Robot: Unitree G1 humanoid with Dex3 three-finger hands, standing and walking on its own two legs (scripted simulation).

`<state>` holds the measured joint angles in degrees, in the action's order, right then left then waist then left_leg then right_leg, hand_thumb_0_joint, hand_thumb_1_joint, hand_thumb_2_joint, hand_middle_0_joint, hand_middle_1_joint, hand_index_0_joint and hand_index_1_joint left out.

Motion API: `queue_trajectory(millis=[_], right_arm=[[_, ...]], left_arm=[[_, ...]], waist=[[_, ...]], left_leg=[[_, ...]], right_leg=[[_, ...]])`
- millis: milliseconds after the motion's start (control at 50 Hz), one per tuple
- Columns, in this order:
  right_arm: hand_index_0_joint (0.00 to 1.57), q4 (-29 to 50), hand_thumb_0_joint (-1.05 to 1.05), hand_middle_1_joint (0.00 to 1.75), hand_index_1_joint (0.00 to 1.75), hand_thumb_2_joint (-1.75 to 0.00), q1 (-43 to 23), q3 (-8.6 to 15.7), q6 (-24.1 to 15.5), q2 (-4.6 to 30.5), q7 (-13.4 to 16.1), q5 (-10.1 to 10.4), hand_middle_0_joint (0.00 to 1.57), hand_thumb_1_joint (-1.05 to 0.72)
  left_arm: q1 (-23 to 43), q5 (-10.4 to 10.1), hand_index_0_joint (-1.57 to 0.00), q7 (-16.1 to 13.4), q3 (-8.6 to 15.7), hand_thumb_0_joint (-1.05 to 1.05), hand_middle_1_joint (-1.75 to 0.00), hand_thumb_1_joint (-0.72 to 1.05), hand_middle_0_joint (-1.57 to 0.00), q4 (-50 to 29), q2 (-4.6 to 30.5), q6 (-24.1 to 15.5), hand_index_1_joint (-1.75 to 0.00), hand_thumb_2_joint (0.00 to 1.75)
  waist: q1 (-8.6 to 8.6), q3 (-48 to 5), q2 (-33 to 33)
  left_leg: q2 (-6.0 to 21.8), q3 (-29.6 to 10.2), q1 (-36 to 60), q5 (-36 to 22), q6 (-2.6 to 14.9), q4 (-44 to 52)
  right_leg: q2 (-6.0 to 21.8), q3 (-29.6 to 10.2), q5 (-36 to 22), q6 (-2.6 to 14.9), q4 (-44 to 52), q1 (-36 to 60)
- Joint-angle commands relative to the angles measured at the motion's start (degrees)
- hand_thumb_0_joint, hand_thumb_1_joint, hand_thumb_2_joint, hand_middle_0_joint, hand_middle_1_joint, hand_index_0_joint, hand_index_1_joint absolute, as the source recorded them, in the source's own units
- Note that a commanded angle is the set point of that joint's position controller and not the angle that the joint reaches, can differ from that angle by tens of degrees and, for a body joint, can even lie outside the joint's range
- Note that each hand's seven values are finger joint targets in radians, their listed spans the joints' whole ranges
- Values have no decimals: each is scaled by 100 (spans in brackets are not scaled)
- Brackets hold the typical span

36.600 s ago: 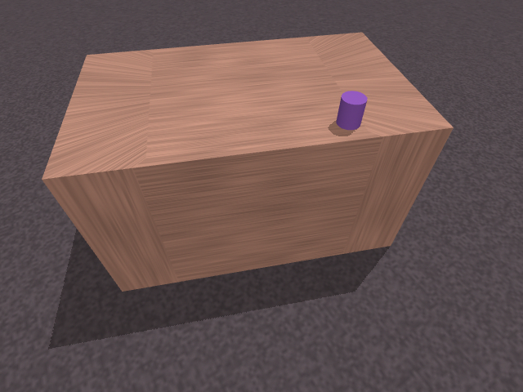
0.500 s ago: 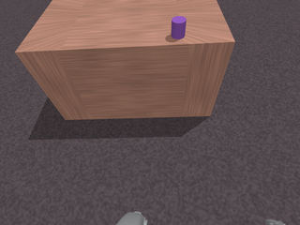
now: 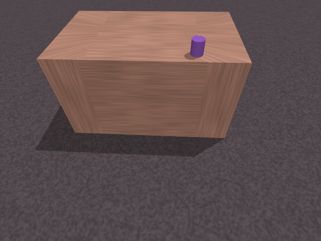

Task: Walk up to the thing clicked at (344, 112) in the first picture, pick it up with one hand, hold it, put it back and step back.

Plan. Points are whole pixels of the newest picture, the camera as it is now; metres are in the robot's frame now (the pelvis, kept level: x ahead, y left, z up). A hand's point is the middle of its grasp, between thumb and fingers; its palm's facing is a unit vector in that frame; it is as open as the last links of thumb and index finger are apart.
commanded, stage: step back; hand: right
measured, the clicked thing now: (197, 46) +1.09 -0.17 -0.07
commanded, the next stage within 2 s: stand in 0.52 s
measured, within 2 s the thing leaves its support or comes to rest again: neither
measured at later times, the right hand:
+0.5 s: hand out of the picture +0.14 -0.23 -0.14, palm faces +0.01 +0.94 -0.33, open 7.4 cm
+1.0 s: hand out of the picture +0.09 -0.25 -0.14, palm faces +0.03 +0.94 -0.33, open 7.4 cm
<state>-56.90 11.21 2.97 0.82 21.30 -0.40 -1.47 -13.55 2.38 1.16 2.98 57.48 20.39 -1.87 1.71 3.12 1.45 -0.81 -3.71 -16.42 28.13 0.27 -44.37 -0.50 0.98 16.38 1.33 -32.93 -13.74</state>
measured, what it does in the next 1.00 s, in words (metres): stands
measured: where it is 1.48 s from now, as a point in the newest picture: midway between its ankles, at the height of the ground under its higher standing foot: outside the picture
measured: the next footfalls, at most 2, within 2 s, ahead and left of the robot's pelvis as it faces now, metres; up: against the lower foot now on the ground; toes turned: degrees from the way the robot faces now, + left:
none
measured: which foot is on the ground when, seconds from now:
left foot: down 0.00-1.00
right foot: down 0.00-1.00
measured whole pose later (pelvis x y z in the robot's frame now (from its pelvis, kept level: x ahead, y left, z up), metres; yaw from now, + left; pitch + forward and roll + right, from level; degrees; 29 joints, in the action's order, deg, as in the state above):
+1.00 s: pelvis +0.02 +0.01 +0.02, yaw -1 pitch -3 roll +0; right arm -66.4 5.1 1.0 -0.5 19.9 -0.4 -0.2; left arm -5.2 0.7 0.5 -0.4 65.4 19.7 -1.3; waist -0.8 3.1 0.0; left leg 0.8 0.0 -5.8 9.3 -0.8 -17.6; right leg 0.4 -0.5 9.9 -0.5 -17.9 -5.4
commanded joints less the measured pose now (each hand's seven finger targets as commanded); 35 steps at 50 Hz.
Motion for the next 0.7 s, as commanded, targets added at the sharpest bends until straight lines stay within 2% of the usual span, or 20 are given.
queue_trajectory(millis=[0,40,60,80,100,120,140,160,220,260,280,320,340,400,480,500,540,560,640,680], right_arm=[[20,347,0,30,30,-90,-113,214,-249,996,34,11,20,-90],[20,225,0,30,30,-90,80,204,-281,888,18,3,20,-90],[20,140,0,30,30,-90,206,237,-301,892,36,-19,20,-90],[20,121,0,30,30,-90,102,293,-311,962,57,-54,20,-90],[20,174,0,30,30,-90,-67,313,-329,1168,86,-87,20,-90],[20,244,0,30,30,-90,-448,300,-330,1377,76,-44,20,-90],[20,229,0,30,30,-90,-556,296,-312,1460,50,-46,20,-90],[20,203,0,30,30,-90,-641,244,-304,1365,33,-49,20,-90],[20,126,0,30,30,-90,-759,161,-318,1144,53,-9,20,-90],[20,69,0,30,30,-90,-683,155,-318,1097,72,26,20,-90],[20,18,0,30,30,-90,-653,161,-314,1074,85,37,20,-90],[20,-20,0,30,30,-90,-693,177,-300,1092,100,55,20,-90],[20,-36,0,30,30,-90,-695,177,-295,1082,100,64,20,-90],[20,-61,0,30,30,-90,-815,173,-274,1042,98,56,20,-90],[20,-96,0,30,30,-90,-978,172,-256,1002,94,52,20,-90],[20,-143,0,30,30,-90,-929,99,-276,995,90,142,20,-90],[20,-222,0,30,30,-90,-931,98,-312,1083,90,126,20,-90],[20,-249,0,30,30,-90,-979,92,-316,1075,85,122,20,-90],[20,-302,0,30,30,-90,-1048,50,-291,992,70,132,20,-90],[20,-335,0,30,30,-90,-1090,33,-273,991,62,127,20,-90]], left_arm=[[479,-42,-20,-169,382,0,-30,90,-20,-460,1650,-199,-30,90],[731,-75,-20,-144,320,0,-30,90,-20,-502,1591,-147,-30,90],[788,-89,-20,-129,253,0,-30,90,-20,-516,1483,-110,-30,90],[704,-110,-20,-122,160,0,-30,90,-20,-494,1296,-84,-30,90],[661,-166,-20,-106,84,0,-30,90,-20,-494,1077,-63,-30,90],[607,-247,-20,-105,91,0,-30,90,-20,-382,1120,-25,-30,90],[662,-206,-20,-119,138,0,-30,90,-20,-329,1232,-11,-30,90],[604,-190,-20,-120,114,0,-30,90,-20,-265,1152,-30,-30,90],[547,-205,-20,-150,131,0,-30,90,-20,-109,1254,-132,-30,90],[608,-199,-20,-167,120,0,-30,90,-20,-39,1345,-156,-30,90],[703,-213,-20,-176,105,0,-30,90,-20,-51,1339,-144,-30,90],[785,-217,-20,-199,89,0,-30,90,-20,-25,1329,-116,-30,90],[810,-210,-20,-205,86,0,-30,90,-20,-14,1306,-107,-30,90],[911,-191,-20,-209,63,0,-30,90,-20,6,1289,-80,-30,90],[967,-170,-20,-218,67,0,-30,90,-20,56,1311,-76,-30,90],[1081,-232,-20,-200,-38,0,-30,90,-20,178,1126,-46,-30,90],[1115,-255,-20,-199,-46,0,-30,90,-20,165,1109,-32,-30,90],[1133,-251,-20,-203,-52,0,-30,90,-20,192,1131,-32,-30,90],[1195,-215,-20,-197,-51,0,-30,90,-20,273,1180,-52,-30,90],[1232,-212,-20,-194,-55,0,-30,90,-20,312,1191,-64,-30,90]], waist=[[-46,-69,-879],[-202,-261,-947],[-300,-354,-830],[-274,-366,-565],[-195,-346,4],[-20,-238,340],[-33,-117,303],[45,-62,324],[52,-345,473],[-33,-541,276],[-54,-552,207],[-64,-620,108],[-67,-677,72],[-58,-665,-23],[-46,-651,-226],[-191,-595,-237],[-165,-670,-109],[-160,-659,-82],[-182,-679,-246],[-190,-602,-204]], left_leg=[[287,-62,-497,-112,21,314],[148,305,232,-633,19,1335],[74,311,726,-1191,46,1871],[266,-35,1145,-1597,116,2072],[927,-967,1051,-1384,297,2426],[1355,-1456,364,-252,651,2749],[1508,-1466,-95,44,803,2807],[1409,-1273,-25,-283,713,2765],[922,-500,196,-2267,317,2265],[726,-232,507,-3073,212,1982],[702,-173,653,-3331,177,1947],[759,-166,809,-3577,220,1942],[763,-146,844,-3664,238,1926],[791,-140,827,-3351,265,2044],[738,-37,830,-3157,240,2036],[808,-220,1103,-3475,194,2338],[854,-187,1281,-4001,159,2387],[841,-171,1265,-4006,133,2429],[846,-130,1358,-3589,98,2610],[809,-111,1245,-3142,87,2720]], right_leg=[[1600,-1916,192,876,1470,129],[1299,-1240,-508,704,1087,-56],[1142,-983,-748,546,778,-284],[943,-778,-834,359,535,-619],[599,-550,-466,124,263,-854],[215,-219,641,9,36,-510],[182,-120,876,10,-19,-51],[186,-176,661,44,213,28],[434,-434,-812,101,712,651],[608,-561,-1610,135,716,751],[648,-575,-1804,143,702,698],[639,-489,-1950,130,681,724],[630,-464,-1987,123,661,765],[644,-477,-1801,113,700,767],[711,-558,-1951,117,848,833],[734,-635,-2159,45,1034,652],[712,-577,-2366,-17,1097,819],[719,-559,-2366,-33,1179,916],[771,-571,-2216,-59,1420,985],[784,-601,-1927,-78,1580,1013]])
